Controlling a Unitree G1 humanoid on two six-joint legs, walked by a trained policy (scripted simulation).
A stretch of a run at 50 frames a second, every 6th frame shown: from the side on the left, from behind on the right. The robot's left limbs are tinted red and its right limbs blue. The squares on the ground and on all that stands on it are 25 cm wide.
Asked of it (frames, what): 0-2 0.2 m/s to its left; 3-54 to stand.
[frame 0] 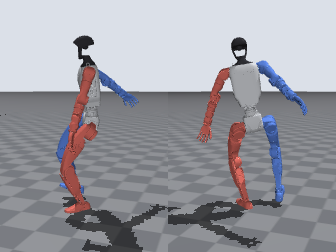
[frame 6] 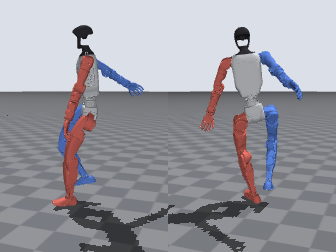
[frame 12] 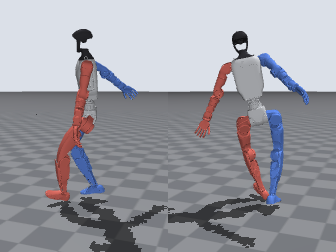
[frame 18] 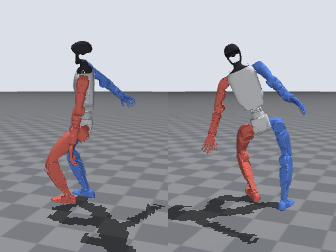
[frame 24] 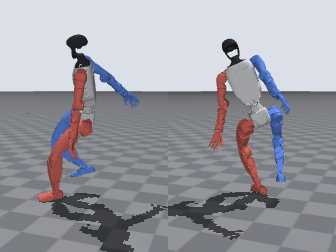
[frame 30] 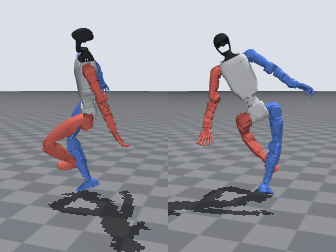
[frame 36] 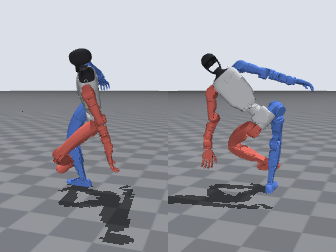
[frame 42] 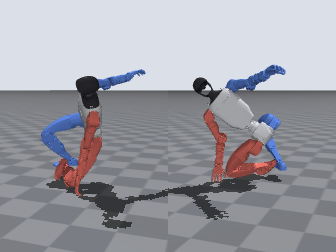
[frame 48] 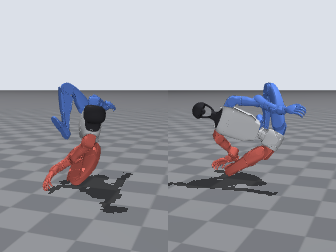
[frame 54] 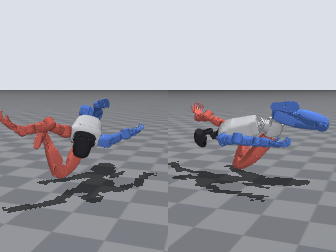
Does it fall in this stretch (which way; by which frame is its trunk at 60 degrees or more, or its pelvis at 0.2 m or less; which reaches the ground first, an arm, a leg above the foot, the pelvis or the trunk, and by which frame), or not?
yes: goes over to its left; its trunk at 60 degrees or more by frame 48; the left arm reaches the ground first, by frame 42
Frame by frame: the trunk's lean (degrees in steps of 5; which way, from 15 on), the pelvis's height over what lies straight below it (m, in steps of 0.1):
0: 10, 0.7
6: 10, 0.8
12: 15 to its left, 0.8
18: 25 to its left, 0.7
24: 25 to its left, 0.7
30: 30 to its left, 0.7
36: 45 to its left, 0.6
42: 50 to its left, 0.4
48: 70 to its left, 0.3
54: 105 to its left, 0.4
